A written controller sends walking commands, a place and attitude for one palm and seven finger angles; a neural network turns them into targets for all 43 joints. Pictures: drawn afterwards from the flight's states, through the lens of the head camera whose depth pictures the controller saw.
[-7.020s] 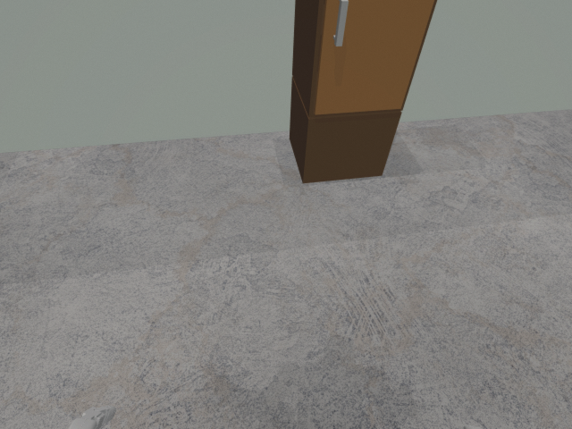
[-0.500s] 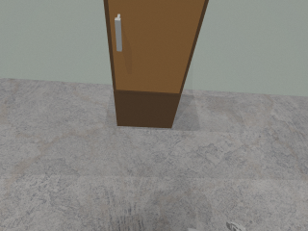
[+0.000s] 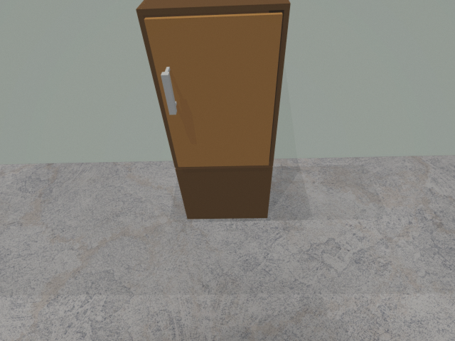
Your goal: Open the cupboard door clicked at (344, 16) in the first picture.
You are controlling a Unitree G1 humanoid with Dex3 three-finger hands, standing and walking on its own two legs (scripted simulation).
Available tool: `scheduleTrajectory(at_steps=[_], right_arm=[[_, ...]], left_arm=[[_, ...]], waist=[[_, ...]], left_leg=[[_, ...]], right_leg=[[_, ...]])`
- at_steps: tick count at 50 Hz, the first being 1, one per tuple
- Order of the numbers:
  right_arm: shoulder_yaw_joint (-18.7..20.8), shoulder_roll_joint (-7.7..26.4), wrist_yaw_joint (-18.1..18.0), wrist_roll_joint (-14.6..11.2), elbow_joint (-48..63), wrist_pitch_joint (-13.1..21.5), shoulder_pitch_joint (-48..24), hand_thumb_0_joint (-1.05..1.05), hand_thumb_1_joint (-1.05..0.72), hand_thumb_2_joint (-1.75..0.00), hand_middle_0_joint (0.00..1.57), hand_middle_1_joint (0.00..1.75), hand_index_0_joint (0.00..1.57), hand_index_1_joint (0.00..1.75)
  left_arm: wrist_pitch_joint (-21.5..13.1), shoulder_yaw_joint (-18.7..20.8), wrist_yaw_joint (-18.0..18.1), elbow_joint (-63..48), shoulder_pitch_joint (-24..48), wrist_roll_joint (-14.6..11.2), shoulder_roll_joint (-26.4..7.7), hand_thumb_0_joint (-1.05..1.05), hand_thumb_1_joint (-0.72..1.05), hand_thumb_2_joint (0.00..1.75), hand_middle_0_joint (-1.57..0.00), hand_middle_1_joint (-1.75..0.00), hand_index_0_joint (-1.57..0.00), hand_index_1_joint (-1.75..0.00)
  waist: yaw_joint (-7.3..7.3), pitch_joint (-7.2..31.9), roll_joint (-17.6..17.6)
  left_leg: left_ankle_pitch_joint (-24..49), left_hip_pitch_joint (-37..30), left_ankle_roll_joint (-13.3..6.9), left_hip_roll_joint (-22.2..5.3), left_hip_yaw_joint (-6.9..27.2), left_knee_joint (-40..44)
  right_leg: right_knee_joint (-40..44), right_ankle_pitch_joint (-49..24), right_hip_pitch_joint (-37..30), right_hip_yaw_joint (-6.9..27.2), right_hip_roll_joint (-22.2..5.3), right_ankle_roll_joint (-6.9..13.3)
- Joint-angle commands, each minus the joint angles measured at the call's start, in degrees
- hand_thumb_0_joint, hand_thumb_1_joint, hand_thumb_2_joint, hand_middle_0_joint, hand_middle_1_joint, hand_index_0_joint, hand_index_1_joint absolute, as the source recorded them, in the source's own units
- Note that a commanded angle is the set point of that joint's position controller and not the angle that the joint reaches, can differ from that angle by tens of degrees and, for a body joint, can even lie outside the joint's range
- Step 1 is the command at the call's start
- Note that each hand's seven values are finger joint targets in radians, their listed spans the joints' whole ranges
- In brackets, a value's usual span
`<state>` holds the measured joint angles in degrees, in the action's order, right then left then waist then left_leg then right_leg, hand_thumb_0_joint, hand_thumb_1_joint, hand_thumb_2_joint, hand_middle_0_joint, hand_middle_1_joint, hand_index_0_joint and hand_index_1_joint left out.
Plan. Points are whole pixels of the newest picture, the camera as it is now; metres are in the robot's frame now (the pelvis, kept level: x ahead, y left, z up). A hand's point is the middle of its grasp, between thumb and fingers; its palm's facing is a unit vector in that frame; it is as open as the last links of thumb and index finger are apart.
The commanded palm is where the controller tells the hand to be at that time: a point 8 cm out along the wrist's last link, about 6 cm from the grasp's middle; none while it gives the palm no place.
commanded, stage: take the last steps up to it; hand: left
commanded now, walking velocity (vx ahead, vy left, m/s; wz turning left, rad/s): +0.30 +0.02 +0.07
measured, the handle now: (170, 90) +0.85 +0.24 +0.03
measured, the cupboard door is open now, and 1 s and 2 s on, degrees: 0 0 0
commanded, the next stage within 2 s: come to a stop and stand still in 0.74 s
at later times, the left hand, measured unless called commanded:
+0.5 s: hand out of the picture +0.09 +0.22 -0.19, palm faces +0.12 -0.98 -0.14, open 7.4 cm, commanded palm none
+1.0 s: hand (173, 235) +0.42 +0.18 -0.17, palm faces -0.01 -0.98 -0.22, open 7.3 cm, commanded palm none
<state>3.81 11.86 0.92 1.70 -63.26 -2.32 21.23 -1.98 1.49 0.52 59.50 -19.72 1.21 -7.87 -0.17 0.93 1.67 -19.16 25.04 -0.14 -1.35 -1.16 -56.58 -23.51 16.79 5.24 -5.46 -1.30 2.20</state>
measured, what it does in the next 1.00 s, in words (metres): walks ahead: left foot, then right foot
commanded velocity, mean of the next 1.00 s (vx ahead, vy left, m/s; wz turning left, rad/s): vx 0.14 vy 0.01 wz -0.01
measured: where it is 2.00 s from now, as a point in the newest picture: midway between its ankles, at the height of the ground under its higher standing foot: outside the picture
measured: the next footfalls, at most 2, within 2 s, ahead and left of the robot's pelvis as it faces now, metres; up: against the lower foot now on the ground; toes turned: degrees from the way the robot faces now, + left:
left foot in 0.36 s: +0.24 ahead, +0.16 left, +0.00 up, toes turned +10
right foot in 0.88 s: +0.43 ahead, -0.08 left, +0.00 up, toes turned -7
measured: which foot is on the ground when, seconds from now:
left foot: up 0.00-0.34, down 0.36-0.88, up 0.90-1.00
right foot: down 0.00-0.38, up 0.40-0.86, down 0.88-1.00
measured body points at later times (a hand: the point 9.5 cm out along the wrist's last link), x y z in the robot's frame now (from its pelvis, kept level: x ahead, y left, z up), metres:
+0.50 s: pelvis +0.17 +0.07 -0.01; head +0.19 +0.08 +0.44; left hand +0.08 +0.28 -0.18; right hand +0.28 -0.14 -0.15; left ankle +0.20 +0.15 -0.74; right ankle +0.08 -0.06 -0.65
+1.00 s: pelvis +0.33 +0.01 -0.02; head +0.37 -0.01 +0.43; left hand +0.42 +0.24 -0.15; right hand +0.26 -0.19 -0.18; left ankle +0.24 +0.15 -0.69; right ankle +0.39 -0.07 -0.74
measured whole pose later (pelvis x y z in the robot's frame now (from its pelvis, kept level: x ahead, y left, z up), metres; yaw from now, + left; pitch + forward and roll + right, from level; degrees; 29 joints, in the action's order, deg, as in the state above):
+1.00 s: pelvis +0.33 +0.01 -0.02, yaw +1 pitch -1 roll +1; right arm 2.3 8.1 -1.4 -0.2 -64.7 -0.6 20.6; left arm -2.2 1.2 0.8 57.8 -7.4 0.9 -7.6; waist -2.5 -6.1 2.1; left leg -31.7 15.5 1.6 -2.8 -2.3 -55.0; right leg -33.5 12.3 19.9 -7.4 -2.6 3.4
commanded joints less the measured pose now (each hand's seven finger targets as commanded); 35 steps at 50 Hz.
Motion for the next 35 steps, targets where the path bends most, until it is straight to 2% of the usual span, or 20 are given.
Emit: scheduleTrajectory(at_steps=[1,3,5,8,13,14,15,16,17,18,19,20,21,22,23,24,25,27,31,35], right_arm=[[0.5,0.8,0.2,0.0,4.0,2.2,-3.1,0.00,-0.90,-0.90,0.20,0.30,0.20,0.30],[0.4,0.9,0.2,-0.2,4.6,2.3,-4.8,0.00,-0.90,-0.90,0.20,0.30,0.20,0.30],[0.3,0.6,0.3,-0.3,5.4,2.5,-7.6,0.00,-0.90,-0.90,0.20,0.30,0.20,0.30],[-0.1,-0.4,0.6,-0.4,6.8,2.9,-12.1,0.00,-0.90,-0.90,0.20,0.30,0.20,0.30],[-1.0,-1.7,0.9,-0.8,8.3,4.0,-17.4,0.00,-0.90,-0.90,0.20,0.30,0.20,0.30],[-0.7,-1.4,0.8,-0.8,8.0,4.3,-16.2,0.00,-0.90,-0.90,0.20,0.30,0.20,0.30],[-0.6,-0.6,0.3,-0.7,6.9,4.7,-12.1,0.00,-0.90,-0.90,0.20,0.30,0.20,0.30],[-0.2,0.6,-0.2,-0.3,4.5,5.1,-4.9,0.00,-0.90,-0.90,0.20,0.30,0.20,0.30],[0.6,4.3,-0.9,0.0,2.1,5.5,3.4,0.00,-0.90,-0.90,0.20,0.30,0.20,0.30],[2.0,10.9,-1.5,0.4,0.7,6.0,9.8,0.00,-0.90,-0.90,0.20,0.30,0.20,0.30],[2.2,13.2,-2.0,-0.7,0.3,5.4,12.2,0.00,-0.90,-0.90,0.20,0.30,0.20,0.30],[2.0,11.3,-2.3,-0.8,0.8,5.2,7.1,0.00,-0.90,-0.90,0.20,0.30,0.20,0.30],[1.5,8.2,-2.5,-0.9,2.1,5.7,2.2,0.00,-0.90,-0.90,0.20,0.30,0.20,0.30],[0.5,5.2,-2.4,-0.7,3.3,6.1,-1.7,0.00,-0.90,-0.90,0.20,0.30,0.20,0.30],[-0.3,3.0,-2.4,-0.6,3.6,6.5,-2.8,0.00,-0.90,-0.90,0.20,0.30,0.20,0.30],[-0.6,1.8,-2.4,-0.7,3.2,7.0,-3.3,0.00,-0.90,-0.90,0.20,0.30,0.20,0.30],[-0.8,1.4,-2.4,-0.7,3.3,7.2,-3.7,0.00,-0.90,-0.90,0.20,0.30,0.20,0.30],[-0.5,0.2,-2.3,-0.7,4.1,7.3,-4.0,0.00,-0.90,-0.90,0.20,0.30,0.20,0.30],[-0.4,2.1,-2.2,-0.8,4.4,7.3,-2.6,0.00,-0.90,-0.90,0.20,0.30,0.20,0.30],[-0.1,3.4,-2.2,-0.4,3.7,6.9,0.4,0.00,-0.90,-0.90,0.20,0.30,0.20,0.30]], left_arm=[[-2.2,1.0,0.7,0.4,-4.6,-0.5,-5.9,0.00,0.90,0.90,-0.20,-0.30,-0.20,-0.30],[-2.7,0.6,0.8,1.9,-7.6,-0.4,-5.2,0.00,0.90,0.90,-0.20,-0.30,-0.20,-0.30],[-3.1,0.5,1.0,3.4,-10.2,-0.3,-5.0,0.00,0.90,0.90,-0.20,-0.30,-0.20,-0.30],[-3.3,0.5,1.3,5.3,-12.9,0.1,-5.1,0.00,0.90,0.90,-0.20,-0.30,-0.20,-0.30],[-2.6,0.8,1.8,7.0,-14.0,0.4,-6.0,0.00,0.90,0.90,-0.20,-0.30,-0.20,-0.30],[-2.5,1.1,1.8,7.1,-13.6,0.5,-6.5,0.00,0.90,0.90,-0.20,-0.30,-0.20,-0.30],[-2.4,1.3,1.8,6.9,-12.2,0.4,-7.1,0.00,0.90,0.90,-0.20,-0.30,-0.20,-0.30],[-2.3,1.4,1.7,6.8,-11.4,0.1,-7.2,0.00,0.90,0.90,-0.20,-0.30,-0.20,-0.30],[-2.3,1.3,1.5,6.5,-12.1,-0.3,-5.9,0.00,0.90,0.90,-0.20,-0.30,-0.20,-0.30],[-2.2,1.0,1.0,5.9,-15.4,-1.0,-2.8,0.00,0.90,0.90,-0.20,-0.30,-0.20,-0.30],[-2.0,0.5,0.9,3.6,-11.9,-1.0,-2.8,0.00,0.90,0.90,-0.20,-0.30,-0.20,-0.30],[-1.5,1.1,1.1,3.1,-8.8,-0.8,-3.5,0.00,0.90,0.90,-0.20,-0.30,-0.20,-0.30],[-1.4,1.1,0.8,2.9,-5.2,-0.7,-2.6,0.00,0.90,0.90,-0.20,-0.30,-0.20,-0.30],[-1.1,1.5,0.2,3.1,-3.9,-0.3,-2.5,0.00,0.90,0.90,-0.20,-0.30,-0.20,-0.30],[-0.6,1.7,-0.2,3.4,-3.8,0.2,-1.9,0.00,0.90,0.90,-0.20,-0.30,-0.20,-0.30],[-0.2,1.6,-0.4,3.7,-5.1,0.3,-1.2,0.00,0.90,0.90,-0.20,-0.30,-0.20,-0.30],[0.4,1.7,-0.4,3.6,-6.3,0.4,-0.4,0.00,0.90,0.90,-0.20,-0.30,-0.20,-0.30],[1.3,2.1,-0.5,2.7,-6.6,0.6,-0.2,0.00,0.90,0.90,-0.20,-0.30,-0.20,-0.30],[1.8,2.3,-1.1,-1.0,-0.1,0.6,-2.3,0.00,0.90,0.90,-0.20,-0.30,-0.20,-0.30],[1.6,2.1,-1.2,-4.0,8.0,0.3,-3.5,0.00,0.90,0.90,-0.20,-0.30,-0.20,-0.30]], waist=[[0.11,-10.3,-7.0],[0.63,-9.7,-9.1],[1.29,-9.7,-8.4],[2.31,-9.9,-8.6],[3.18,-10.1,-11.0],[2.44,-9.2,-11.1],[0.04,-6.8,-9.9],[-3.05,-2.6,-8.9],[-6.22,3.8,-3.3],[-6.80,12.5,12.2],[-7.05,13.1,13.0],[-5.58,7.5,8.0],[-4.63,1.5,4.7],[-2.72,-3.0,1.9],[-1.46,-5.7,1.4],[0.02,-6.0,0.9],[0.96,-5.5,2.7],[2.03,-6.1,4.4],[1.65,-8.4,4.0],[-0.33,-9.1,4.3]], left_leg=[[9.0,12.3,1.6,-3.3,0.4,-5.0],[10.4,13.8,2.0,-3.8,-0.2,-3.6],[10.8,15.2,2.1,-4.2,-1.0,-1.8],[9.7,15.9,1.9,-4.7,-2.7,4.1],[6.6,7.1,-0.3,-2.7,-6.1,16.3],[5.0,3.0,-1.3,-1.9,-6.4,18.1],[5.3,-2.9,-1.9,-0.3,-7.4,21.3],[8.9,-12.9,-2.4,1.6,-8.4,26.0],[13.3,-27.5,-3.5,-2.4,-4.5,27.6],[20.6,-42.2,-8.6,-18.7,16.8,29.5],[22.1,-41.1,-12.1,-24.3,25.9,36.4],[15.2,-34.2,-12.3,-24.3,22.9,39.8],[14.6,-26.2,-11.5,-22.7,19.3,41.3],[14.3,-19.7,-10.1,-20.5,14.5,42.6],[16.7,-14.7,-8.9,-18.4,10.6,43.7],[18.1,-12.0,-8.0,-17.0,7.6,44.4],[17.9,-10.4,-8.1,-16.0,5.0,45.0],[16.7,-9.8,-8.4,-14.4,1.8,46.7],[18.4,-13.3,-9.8,-14.3,1.2,48.0],[27.5,-17.7,-9.3,-14.1,-0.5,45.3]], right_leg=[[16.9,-2.1,1.6,8.2,-13.3,2.1],[16.1,-9.5,-1.0,7.0,-13.0,2.5],[14.8,-17.4,-3.1,6.3,-13.4,3.1],[12.8,-24.6,-5.8,6.2,-14.4,4.6],[9.0,-32.3,-5.5,4.6,-14.6,4.5],[6.5,-34.8,-4.6,4.7,-15.0,4.6],[1.3,-39.6,-4.2,3.2,-14.2,4.0],[-7.9,-42.4,-2.2,0.9,-12.0,2.7],[-19.9,-33.0,4.9,-0.5,-9.6,1.0],[-36.9,-0.3,19.6,-3.6,-1.5,-1.9],[-47.9,16.6,25.0,2.1,0.2,-1.2],[-52.0,14.3,27.2,4.7,-2.6,-0.5],[-53.2,9.1,29.0,4.7,-4.9,-0.8],[-52.0,4.9,28.1,5.4,-6.5,-1.1],[-49.8,2.7,25.8,5.3,-7.1,-1.5],[-48.0,1.4,23.5,4.9,-7.3,-2.0],[-46.0,0.8,22.4,4.5,-7.1,-2.4],[-43.3,-2.9,23.8,4.0,-7.1,-3.1],[-35.8,-7.4,29.2,4.2,-7.6,-3.9],[-24.1,-7.6,28.0,2.1,-6.4,-3.8]])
